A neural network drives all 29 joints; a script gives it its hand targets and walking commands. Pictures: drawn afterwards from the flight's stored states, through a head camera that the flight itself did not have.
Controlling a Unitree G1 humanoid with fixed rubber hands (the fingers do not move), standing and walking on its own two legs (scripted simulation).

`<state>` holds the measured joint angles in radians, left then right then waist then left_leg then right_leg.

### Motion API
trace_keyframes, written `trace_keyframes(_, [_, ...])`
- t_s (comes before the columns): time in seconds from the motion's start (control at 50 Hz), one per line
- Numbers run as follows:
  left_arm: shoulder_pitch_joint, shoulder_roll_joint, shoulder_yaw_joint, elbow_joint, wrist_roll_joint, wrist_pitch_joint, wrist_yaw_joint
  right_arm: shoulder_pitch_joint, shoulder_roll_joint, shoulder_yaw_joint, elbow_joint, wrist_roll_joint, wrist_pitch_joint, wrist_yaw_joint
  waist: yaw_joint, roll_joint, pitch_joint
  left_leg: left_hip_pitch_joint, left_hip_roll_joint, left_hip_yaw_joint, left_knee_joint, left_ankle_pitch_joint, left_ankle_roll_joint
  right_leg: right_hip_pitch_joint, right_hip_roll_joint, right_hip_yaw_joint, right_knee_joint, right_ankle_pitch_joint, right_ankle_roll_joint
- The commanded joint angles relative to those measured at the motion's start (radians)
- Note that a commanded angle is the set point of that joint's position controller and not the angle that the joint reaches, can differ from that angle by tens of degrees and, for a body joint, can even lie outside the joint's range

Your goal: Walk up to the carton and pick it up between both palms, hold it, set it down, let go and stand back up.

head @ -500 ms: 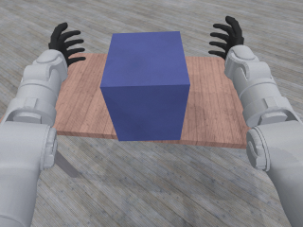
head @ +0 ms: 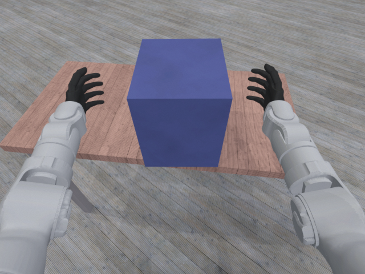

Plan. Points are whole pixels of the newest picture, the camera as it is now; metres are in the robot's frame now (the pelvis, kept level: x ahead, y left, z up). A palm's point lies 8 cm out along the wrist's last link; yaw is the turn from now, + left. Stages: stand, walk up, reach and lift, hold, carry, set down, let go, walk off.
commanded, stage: let go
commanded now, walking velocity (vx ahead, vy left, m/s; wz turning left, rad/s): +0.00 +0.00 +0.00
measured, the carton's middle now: (181, 105) +0.56 -0.02 +0.03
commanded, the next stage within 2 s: stand in 0.66 s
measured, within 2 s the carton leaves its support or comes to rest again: neither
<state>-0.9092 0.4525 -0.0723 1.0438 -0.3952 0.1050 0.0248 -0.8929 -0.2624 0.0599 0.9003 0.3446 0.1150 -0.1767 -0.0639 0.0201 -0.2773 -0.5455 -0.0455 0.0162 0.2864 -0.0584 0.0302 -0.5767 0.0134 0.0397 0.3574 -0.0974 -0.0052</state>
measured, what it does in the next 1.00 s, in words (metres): shifts its weight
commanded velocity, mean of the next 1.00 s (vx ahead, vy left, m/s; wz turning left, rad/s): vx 0.00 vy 0.00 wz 0.00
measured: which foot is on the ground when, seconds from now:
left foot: down 0.00-1.00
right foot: down 0.00-1.00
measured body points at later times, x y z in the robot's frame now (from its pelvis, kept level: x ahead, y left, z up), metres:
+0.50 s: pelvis -0.03 +0.02 -0.01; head +0.01 +0.00 +0.44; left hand +0.41 +0.20 +0.06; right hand +0.38 -0.21 +0.05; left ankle +0.03 +0.10 -0.74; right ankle +0.03 -0.11 -0.74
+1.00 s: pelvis +0.08 -0.02 -0.01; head +0.09 -0.04 +0.44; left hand -0.05 +0.28 -0.12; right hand +0.01 -0.31 -0.15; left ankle +0.03 +0.10 -0.74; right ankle +0.03 -0.11 -0.74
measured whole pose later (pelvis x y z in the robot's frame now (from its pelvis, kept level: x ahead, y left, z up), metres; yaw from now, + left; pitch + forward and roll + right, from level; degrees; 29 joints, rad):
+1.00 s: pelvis +0.08 -0.02 -0.01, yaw -3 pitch +7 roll +0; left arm 0.49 0.32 0.06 1.27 0.09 -0.07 -0.02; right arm 0.44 -0.31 -0.10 1.13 -0.09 -0.08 0.03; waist 0.03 0.03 -0.10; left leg -0.27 0.01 0.04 0.49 -0.33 0.00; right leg -0.30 0.04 0.02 0.51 -0.32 -0.03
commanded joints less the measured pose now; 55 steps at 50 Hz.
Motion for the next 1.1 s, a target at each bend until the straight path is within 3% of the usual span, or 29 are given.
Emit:
trace_keyframes(0.0, [-0.63,0.239,0.028,-0.235,-0.01,-0.11,0.006,-0.56,-0.179,-0.109,-0.234,-0.047,-0.1,0.018,0.003,0.089,-0.687,0.459,-0.007,-0.045,0.1,0.212,-0.052,0.08,-0.003,-0.03,0.03,0.314,0.044])
trace_keyframes(0.02, [-0.496,0.174,-0.007,-0.231,0.01,-0.137,0.033,-0.416,-0.217,-0.154,-0.188,-0.086,-0.13,0.039,-0.026,0.119,-0.666,0.578,0.005,-0.061,0.103,0.284,-0.075,-0.013,0.014,-0.042,0.007,0.265,0.022])
trace_keyframes(0.08, [-0.515,0.184,0.012,-0.069,-0.007,-0.164,0.014,-0.485,-0.163,-0.071,-0.118,-0.06,-0.165,0.045,0.01,0.032,-0.64,0.452,-0.003,-0.054,0.138,0.237,-0.059,0.015,-0.003,-0.025,0.017,0.3,0.04])
trace_keyframes(0.14, [-0.435,0.085,-0.047,-0.213,-0.025,-0.215,0.036,-0.32,-0.105,-0.057,-0.208,-0.024,-0.19,0.06,-0.01,0.059,-0.59,0.456,0.015,-0.063,0.126,0.191,-0.059,0.038,0.002,-0.02,0.027,0.214,0.02])
trace_keyframes(0.2, [-0.325,0.097,0.026,0.018,0.071,-0.209,0.003,-0.245,-0.137,-0.098,0.001,-0.093,-0.207,0.065,-0.01,0.032,-0.483,0.414,0.003,-0.054,0.115,0.157,-0.062,0.026,0.008,-0.019,-0.023,0.203,0.032])
trace_keyframes(0.34, [-0.479,0.06,0.011,-0.03,0.097,-0.401,0.06,-0.357,-0.064,-0.193,-0.161,-0.16,-0.334,0.129,0.053,0.016,-0.621,0.317,0.022,-0.085,0.052,0.089,-0.035,-0.055,0.004,-0.011,-0.016,0.093,0.017])
trace_keyframes(0.36, [-0.435,0.053,-0.009,0.044,0.087,-0.381,0.054,-0.334,-0.099,-0.191,-0.142,-0.19,-0.309,0.125,0.033,0.011,-0.633,0.318,0.035,-0.088,0.058,0.025,-0.029,-0.036,0.002,-0.012,-0.01,0.063,0.014])
trace_keyframes(0.38, [-0.236,-0.121,-0.039,-0.11,0.095,-0.42,0.052,-0.093,-0.004,-0.11,-0.283,-0.134,-0.347,0.128,0.044,0.034,-0.644,0.32,0.044,-0.09,0.057,0.097,-0.024,0.122,-0.009,0.006,0.012,0.17,0.004])
trace_keyframes(0.4, [-0.535,0.074,0.041,-0.082,0.085,-0.39,0.041,-0.404,-0.085,-0.189,-0.254,-0.17,-0.3,0.114,0.051,0.024,-0.672,0.192,0.043,-0.062,0.063,-0.089,-0.009,0.064,-0.019,0.012,0.018,-0.02,0.026])
trace_keyframes(0.42, [-0.268,-0.092,-0.066,-0.099,0.094,-0.377,0.065,-0.086,-0.113,-0.171,-0.131,-0.166,-0.302,0.13,-0.027,0.046,-0.583,0.368,0.067,-0.089,0.047,-0.022,-0.046,0.028,0.012,-0.029,0.005,-0.003,-0.008])
trace_keyframes(0.44, [-0.556,-0.038,-0.022,-0.175,0.07,-0.378,0.076,-0.392,-0.067,-0.198,-0.195,-0.15,-0.302,0.131,0.027,0.074,-0.629,0.264,0.075,-0.084,0.057,-0.191,-0.029,-0.01,0.012,-0.032,0.047,-0.069,0.014])
trace_keyframes(0.48, [-0.519,-0.01,-0.03,-0.1,0.077,-0.367,0.103,-0.363,-0.161,-0.25,-0.223,-0.216,-0.294,0.129,-0.024,-0.004,-0.634,0.321,0.068,-0.075,0.099,-0.225,-0.026,-0.085,0.002,-0.046,0.043,-0.148,0.002])
trace_keyframes(0.5, [-0.479,-0.053,0.002,-0.059,0.131,-0.393,0.114,-0.309,-0.031,-0.192,-0.238,-0.221,-0.32,0.131,0.028,-0.059,-0.67,0.332,0.026,-0.06,0.118,-0.11,0.009,-0.024,-0.009,-0.039,0.07,-0.012,0.007])
trace_keyframes(0.52, [-0.305,-0.053,0.084,0.028,0.18,-0.382,0.104,-0.154,-0.089,-0.197,-0.18,-0.244,-0.329,0.125,0.012,-0.094,-0.623,0.284,0.024,-0.063,0.111,-0.095,0.01,0.037,-0.025,-0.006,0.048,-0.015,0.006])
trace_keyframes(0.54, [-0.394,0.002,0.117,-0.058,0.168,-0.394,0.096,-0.235,-0.069,-0.146,-0.311,-0.193,-0.342,0.105,0.056,-0.092,-0.639,0.214,0.02,-0.046,0.123,-0.042,0.024,0.156,-0.047,0.018,0.082,0.074,0.014])
trace_keyframes(0.56, [-0.114,-0.124,0.08,-0.059,0.187,-0.402,0.088,0.045,-0.077,-0.103,-0.26,-0.153,-0.369,0.1,0.02,-0.054,-0.604,0.297,0.042,-0.066,0.121,0.039,-0.011,0.199,-0.028,0.014,0.095,0.142,-0.01])
trace_keyframes(0.58, [-0.227,-0.069,0.124,-0.051,0.208,-0.407,0.071,-0.061,-0.02,-0.067,-0.218,-0.122,-0.378,0.086,0.068,-0.029,-0.621,0.261,0.03,-0.06,0.129,0.016,-0.009,0.213,-0.023,0.021,0.12,0.141,-0.004])
trace_keyframes(0.62, [0.079,-0.176,0.127,0.051,0.259,-0.382,0.056,0.288,-0.046,-0.052,-0.001,-0.098,-0.399,0.083,0.049,0.047,-0.392,0.338,0.062,-0.067,0.108,-0.011,-0.05,0.184,0.013,0.015,0.09,0.068,-0.022])
trace_keyframes(0.64, [0.833,-0.013,0.185,0.245,0.488,-0.332,0.008,0.774,-0.159,-0.147,0.16,-0.363,-0.34,0.142,0.088,0.007,-0.297,0.439,0.239,-0.157,0.142,-0.161,-0.023,0.218,-0.13,0.066,0.159,-0.069,0.004])
trace_keyframes(0.68, [0.979,0.015,0.194,0.232,0.569,-0.26,-0.05,0.826,-0.181,-0.172,0.094,-0.415,-0.258,0.159,0.083,0.034,-0.066,0.261,0.248,-0.255,0.023,-0.504,-0.017,0.201,-0.086,0.049,0.15,-0.244,0.023])
trace_keyframes(0.7, [0.943,0.01,0.193,0.166,0.565,-0.244,-0.072,0.744,-0.154,-0.164,0.047,-0.418,-0.245,0.161,0.101,0.124,0.093,0.134,0.252,-0.238,0.003,-0.508,-0.035,0.183,-0.092,0.054,0.146,-0.209,0.036])
trace_keyframes(0.76, [0.829,-0.02,0.18,0.025,0.538,-0.225,-0.087,0.806,-0.162,-0.182,0.001,-0.442,-0.241,0.187,0.086,-0.065,0.256,-0.003,0.214,-0.178,0.016,-0.448,-0.044,0.223,-0.134,0.116,0.084,-0.187,0.029])
trace_keyframes(0.82, [0.928,0.018,0.179,0.021,0.527,-0.238,-0.076,0.883,-0.152,-0.18,-0.042,-0.44,-0.272,0.211,0.077,-0.097,0.155,0.258,0.223,-0.166,0.098,-0.103,-0.036,0.187,-0.169,0.162,0.035,-0.071,-0.006])
trace_keyframes(0.86, [0.978,0.005,0.159,0.021,0.506,-0.249,-0.058,0.977,-0.147,-0.184,-0.017,-0.43,-0.28,0.214,0.061,0.023,0.071,0.383,0.229,-0.169,0.129,0.011,-0.031,0.222,-0.17,0.163,0.053,0.044,-0.01])
trace_keyframes(0.92, [1.147,-0.011,0.145,0.047,0.471,-0.244,-0.042,1.093,-0.139,-0.169,0.009,-0.431,-0.265,0.211,0.073,0.039,-0.051,0.496,0.229,-0.142,0.2,0.218,-0.02,0.279,-0.159,0.155,0.113,0.191,-0.011])
trace_keyframes(0.94, [1.179,0.019,0.141,0.047,0.467,-0.238,-0.036,1.12,-0.173,-0.176,0.009,-0.434,-0.255,0.205,0.071,-0.043,-0.09,0.493,0.219,-0.128,0.222,0.237,-0.019,0.352,-0.161,0.154,0.121,0.307,-0.01])
trace_keyframes(0.98, [1.244,0.009,0.136,0.04,0.456,-0.224,-0.02,1.2,-0.185,-0.163,0.034,-0.425,-0.243,0.195,0.068,0.011,-0.079,0.502,0.215,-0.108,0.228,0.394,-0.023,0.385,-0.166,0.14,0.199,0.462,-0.025])
trace_keyframes(1.04, [1.394,-0.004,0.12,0.055,0.457,-0.195,-0.009,1.263,-0.176,-0.126,0.05,-0.416,-0.203,0.176,0.08,0.011,-0.01,0.475,0.183,-0.058,0.243,0.316,-0.021,0.395,-0.148,0.132,0.167,0.505,-0.014])
trace_keyframes(1.08, [1.4,0.0,0.106,0.068,0.457,-0.178,-0.006,1.323,-0.136,-0.105,0.059,-0.405,-0.176,0.171,0.04,-0.127,0.109,0.383,0.165,-0.054,0.216,0.044,-0.023,0.412,-0.159,0.145,0.135,0.595,-0.013])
